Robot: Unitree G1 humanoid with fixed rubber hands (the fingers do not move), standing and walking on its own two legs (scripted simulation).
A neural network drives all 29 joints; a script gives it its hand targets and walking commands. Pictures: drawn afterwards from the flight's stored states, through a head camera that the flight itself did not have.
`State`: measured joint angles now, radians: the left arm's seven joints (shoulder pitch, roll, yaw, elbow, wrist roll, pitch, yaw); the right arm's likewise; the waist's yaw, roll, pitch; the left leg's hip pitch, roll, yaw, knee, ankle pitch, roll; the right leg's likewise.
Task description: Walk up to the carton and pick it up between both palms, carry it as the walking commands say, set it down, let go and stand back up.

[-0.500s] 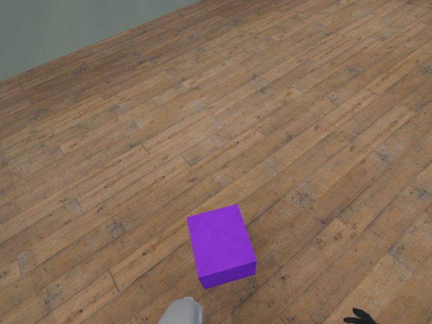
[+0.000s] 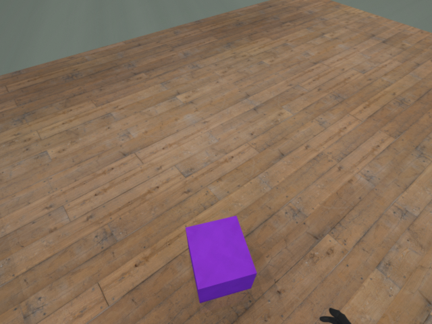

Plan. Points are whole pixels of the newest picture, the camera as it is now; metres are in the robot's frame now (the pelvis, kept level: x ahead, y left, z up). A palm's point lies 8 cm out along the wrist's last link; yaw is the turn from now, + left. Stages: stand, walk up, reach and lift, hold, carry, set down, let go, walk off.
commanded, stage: walk up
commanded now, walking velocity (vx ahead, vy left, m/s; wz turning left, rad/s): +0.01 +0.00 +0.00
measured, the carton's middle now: (218, 258) +0.50 +0.00 -0.67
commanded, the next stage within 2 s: stand in 1.98 s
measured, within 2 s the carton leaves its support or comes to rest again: neither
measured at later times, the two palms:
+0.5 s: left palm out of the picture +0.01 +0.24 -0.14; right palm out of the picture +0.03 -0.29 -0.12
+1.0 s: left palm out of the picture +0.10 +0.20 -0.13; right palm (361, 302) +0.20 -0.29 -0.13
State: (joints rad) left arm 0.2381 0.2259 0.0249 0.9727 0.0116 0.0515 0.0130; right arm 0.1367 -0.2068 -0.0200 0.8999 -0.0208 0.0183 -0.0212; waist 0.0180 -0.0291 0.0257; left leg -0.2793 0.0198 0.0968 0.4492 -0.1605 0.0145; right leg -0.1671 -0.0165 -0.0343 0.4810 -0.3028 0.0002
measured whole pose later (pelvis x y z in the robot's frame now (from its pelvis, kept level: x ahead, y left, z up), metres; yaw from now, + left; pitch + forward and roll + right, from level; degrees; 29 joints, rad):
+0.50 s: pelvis +0.04 -0.02 +0.00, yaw +6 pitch -1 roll -1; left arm 0.36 0.26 0.06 0.97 0.03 0.00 0.02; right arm 0.39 -0.23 -0.06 1.01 -0.03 0.04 0.00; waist -0.01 -0.03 -0.01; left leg -0.41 0.07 0.06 0.88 -0.38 -0.01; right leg -0.04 0.00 -0.21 0.40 -0.35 -0.04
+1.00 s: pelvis +0.09 -0.06 +0.00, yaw +11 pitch +0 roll -1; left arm 0.21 0.24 0.03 0.95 0.01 0.05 0.01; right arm 0.21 -0.20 -0.07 0.92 -0.04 0.02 -0.02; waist 0.00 0.01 0.07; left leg -0.28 0.09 0.04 0.51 -0.22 -0.04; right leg -0.29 -0.06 -0.08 0.54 -0.25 0.04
